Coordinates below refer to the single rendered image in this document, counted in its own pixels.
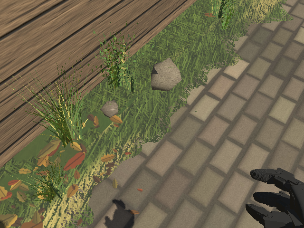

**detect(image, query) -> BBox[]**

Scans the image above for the right robot hand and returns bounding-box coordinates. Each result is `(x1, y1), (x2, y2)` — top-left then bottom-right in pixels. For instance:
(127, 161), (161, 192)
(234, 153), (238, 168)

(245, 167), (304, 228)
